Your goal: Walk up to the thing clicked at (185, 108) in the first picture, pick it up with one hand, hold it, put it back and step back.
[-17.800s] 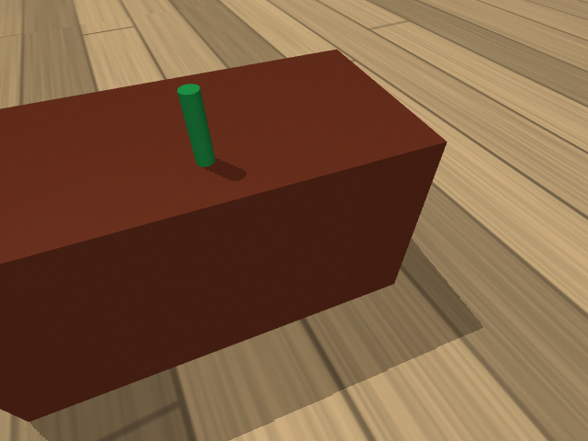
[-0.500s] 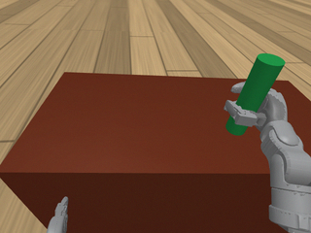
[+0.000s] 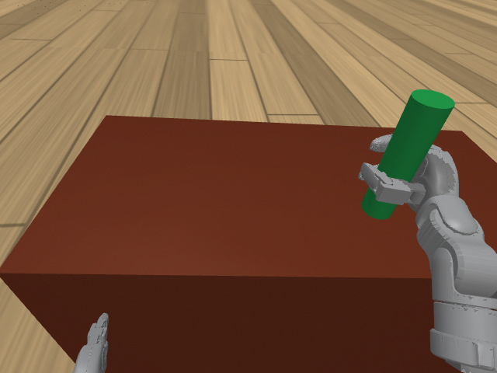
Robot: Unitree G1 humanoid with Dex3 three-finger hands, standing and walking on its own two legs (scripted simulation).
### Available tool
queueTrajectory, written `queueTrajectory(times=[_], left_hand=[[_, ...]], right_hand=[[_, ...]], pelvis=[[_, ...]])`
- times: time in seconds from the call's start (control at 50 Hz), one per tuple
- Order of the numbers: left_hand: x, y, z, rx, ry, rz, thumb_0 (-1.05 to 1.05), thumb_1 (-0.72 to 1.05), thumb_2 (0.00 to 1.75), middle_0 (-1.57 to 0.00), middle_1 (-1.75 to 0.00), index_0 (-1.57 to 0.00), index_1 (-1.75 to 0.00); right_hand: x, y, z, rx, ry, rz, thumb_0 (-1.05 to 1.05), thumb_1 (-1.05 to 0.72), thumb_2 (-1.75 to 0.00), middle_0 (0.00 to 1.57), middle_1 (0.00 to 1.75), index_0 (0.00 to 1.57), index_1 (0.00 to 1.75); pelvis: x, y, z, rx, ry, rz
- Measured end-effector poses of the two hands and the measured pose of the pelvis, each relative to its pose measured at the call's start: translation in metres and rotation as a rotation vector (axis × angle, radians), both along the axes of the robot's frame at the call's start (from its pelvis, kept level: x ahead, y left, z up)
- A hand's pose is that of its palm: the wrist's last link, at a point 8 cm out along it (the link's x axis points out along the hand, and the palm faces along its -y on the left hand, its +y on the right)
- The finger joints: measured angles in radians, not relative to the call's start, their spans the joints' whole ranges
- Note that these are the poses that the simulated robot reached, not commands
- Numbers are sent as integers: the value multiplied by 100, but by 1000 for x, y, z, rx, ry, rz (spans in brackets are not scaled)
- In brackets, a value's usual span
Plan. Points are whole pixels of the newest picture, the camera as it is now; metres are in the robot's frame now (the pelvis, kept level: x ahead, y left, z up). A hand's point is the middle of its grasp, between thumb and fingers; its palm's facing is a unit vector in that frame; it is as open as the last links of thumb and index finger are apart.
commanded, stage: hold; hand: right
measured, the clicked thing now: (400, 162) +0.34 -0.19 +0.24
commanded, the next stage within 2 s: crouch in 0.24 s
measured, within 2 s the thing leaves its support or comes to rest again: neither
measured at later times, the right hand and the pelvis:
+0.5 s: hand (382, 176) +0.34 -0.17 +0.21, palm faces +0.16 +0.99 +0.00, open 6.3 cm; pelvis -0.01 +0.00 +0.00, yaw +0 degrees
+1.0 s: hand (361, 177) +0.44 -0.20 +0.14, palm faces +0.20 +0.98 +0.01, open 6.3 cm; pelvis +0.00 +0.00 -0.01, yaw +2 degrees
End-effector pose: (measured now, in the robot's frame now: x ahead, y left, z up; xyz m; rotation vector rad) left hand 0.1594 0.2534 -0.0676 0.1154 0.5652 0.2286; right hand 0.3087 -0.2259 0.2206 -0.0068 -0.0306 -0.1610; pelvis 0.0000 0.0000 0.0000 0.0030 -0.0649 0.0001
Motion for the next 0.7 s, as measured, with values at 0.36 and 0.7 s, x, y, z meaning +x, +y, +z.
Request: queueTrajectory(times=[0.36,0.7], left_hand=[[-7,4,-3,-1,13,1,-2,-54,5,-6,-5,-6,-6],[-24,8,-7,27,41,5,-1,-54,5,-6,-5,-6,-5]], right_hand=[[-2,2,5,-5,-4,0,0,-6,-109,93,109,96,106],[40,-11,-46,25,99,-45,0,-6,-109,93,108,95,105]], pelvis=[[-5,3,0,-2,-6,-2],[-10,5,-2,-3,39,4]])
